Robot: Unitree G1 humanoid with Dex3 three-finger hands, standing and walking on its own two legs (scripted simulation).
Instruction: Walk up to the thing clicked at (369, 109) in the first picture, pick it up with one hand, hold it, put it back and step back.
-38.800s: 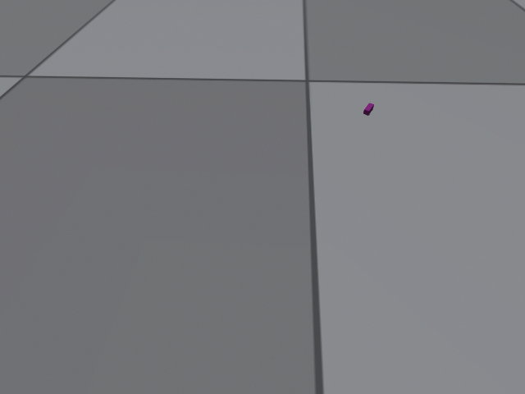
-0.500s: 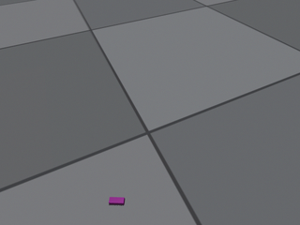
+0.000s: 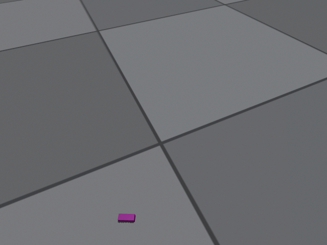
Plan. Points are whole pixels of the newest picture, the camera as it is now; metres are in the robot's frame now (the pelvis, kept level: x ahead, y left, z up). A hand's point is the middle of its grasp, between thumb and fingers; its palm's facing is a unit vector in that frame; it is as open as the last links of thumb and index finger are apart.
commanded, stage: stand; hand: left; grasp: from above
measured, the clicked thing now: (126, 217) +0.41 +0.28 -0.77
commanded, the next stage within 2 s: step back in 0.16 s
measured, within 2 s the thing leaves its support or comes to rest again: neither
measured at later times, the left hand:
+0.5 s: hand out of the picture +0.08 +0.30 -0.19, palm faces +0.01 -0.92 -0.39, open 7.4 cm
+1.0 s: hand out of the picture -0.09 +0.27 -0.16, palm faces -0.04 -0.91 -0.41, open 7.4 cm
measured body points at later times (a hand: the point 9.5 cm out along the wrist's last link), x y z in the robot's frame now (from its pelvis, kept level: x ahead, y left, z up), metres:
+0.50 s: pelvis -0.06 +0.03 -0.04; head -0.01 +0.04 +0.40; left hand +0.08 +0.35 -0.16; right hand +0.03 -0.31 -0.15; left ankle -0.02 +0.14 -0.75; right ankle -0.01 -0.13 -0.74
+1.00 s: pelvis -0.17 +0.01 -0.02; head -0.13 -0.02 +0.43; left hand -0.08 +0.31 -0.13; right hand -0.09 -0.31 -0.15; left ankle -0.12 +0.15 -0.68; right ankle -0.17 -0.10 -0.75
